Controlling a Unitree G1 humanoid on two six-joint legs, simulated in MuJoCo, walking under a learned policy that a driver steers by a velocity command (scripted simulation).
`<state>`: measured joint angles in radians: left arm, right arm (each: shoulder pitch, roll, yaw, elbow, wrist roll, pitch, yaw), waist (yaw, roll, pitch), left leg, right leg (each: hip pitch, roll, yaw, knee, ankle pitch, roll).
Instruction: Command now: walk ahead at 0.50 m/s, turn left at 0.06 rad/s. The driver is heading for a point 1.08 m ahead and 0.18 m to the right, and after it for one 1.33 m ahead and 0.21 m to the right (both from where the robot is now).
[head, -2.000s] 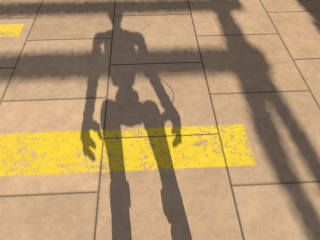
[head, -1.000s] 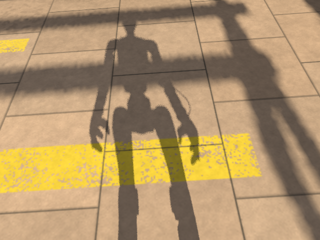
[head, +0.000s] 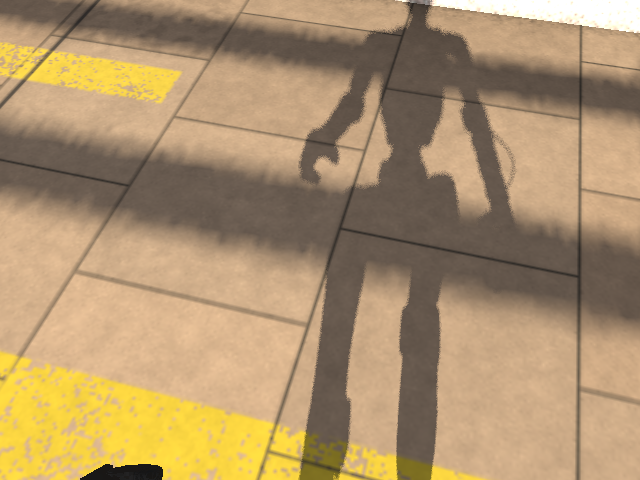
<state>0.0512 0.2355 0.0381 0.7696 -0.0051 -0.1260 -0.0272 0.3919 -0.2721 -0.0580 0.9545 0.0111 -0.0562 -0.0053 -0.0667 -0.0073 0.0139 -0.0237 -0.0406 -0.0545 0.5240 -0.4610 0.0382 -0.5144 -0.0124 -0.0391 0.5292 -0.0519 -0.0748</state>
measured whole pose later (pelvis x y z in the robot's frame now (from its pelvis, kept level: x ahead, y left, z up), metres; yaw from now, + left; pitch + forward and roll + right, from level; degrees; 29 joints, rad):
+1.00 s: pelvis +0.53 +0.00 +0.02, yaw -14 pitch +2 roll +3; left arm 0.14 0.25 0.06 0.76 -0.02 -0.03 -0.04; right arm 0.30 -0.26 -0.07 0.93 0.00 -0.08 -0.01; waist -0.06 -0.04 0.01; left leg 0.06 -0.01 0.26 0.24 -0.32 -0.01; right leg -0.67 -0.11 0.00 0.71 0.00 -0.04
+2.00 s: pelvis +0.93 -0.16 +0.01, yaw -7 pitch +4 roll -1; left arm 0.16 0.28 0.05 0.70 0.00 -0.01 0.04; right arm 0.17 -0.31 -0.08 0.67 0.01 0.03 -0.02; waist -0.03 0.00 0.02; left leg -0.43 -0.13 -0.16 0.49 -0.11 0.05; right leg -0.50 0.00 0.12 0.75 -0.32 0.07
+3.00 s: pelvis +1.16 -0.24 +0.02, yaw +0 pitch +1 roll +0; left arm 0.21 0.26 0.04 0.72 0.01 -0.08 -0.04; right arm 0.26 -0.31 -0.05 0.76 0.01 -0.04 -0.01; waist 0.00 0.04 0.05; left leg -0.49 0.05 -0.03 1.12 -0.39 -0.03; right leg -0.31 0.03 -0.05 0.43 -0.14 -0.06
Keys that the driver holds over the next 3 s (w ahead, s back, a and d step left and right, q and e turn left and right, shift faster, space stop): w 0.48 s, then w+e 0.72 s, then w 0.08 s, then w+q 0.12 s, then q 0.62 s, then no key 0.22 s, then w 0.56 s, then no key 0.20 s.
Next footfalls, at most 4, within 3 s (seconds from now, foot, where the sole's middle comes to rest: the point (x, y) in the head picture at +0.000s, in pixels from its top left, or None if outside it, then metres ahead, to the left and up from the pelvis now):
0.56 left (262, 476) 0.47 0.12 -0.76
1.10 right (395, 357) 0.71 -0.18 -0.76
1.60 left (345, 240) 1.06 -0.10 -0.76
2.06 right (431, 252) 1.00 -0.31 -0.76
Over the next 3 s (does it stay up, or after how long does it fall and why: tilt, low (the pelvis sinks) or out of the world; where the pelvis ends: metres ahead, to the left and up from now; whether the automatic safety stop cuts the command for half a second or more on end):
stays up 1.16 -0.24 0.02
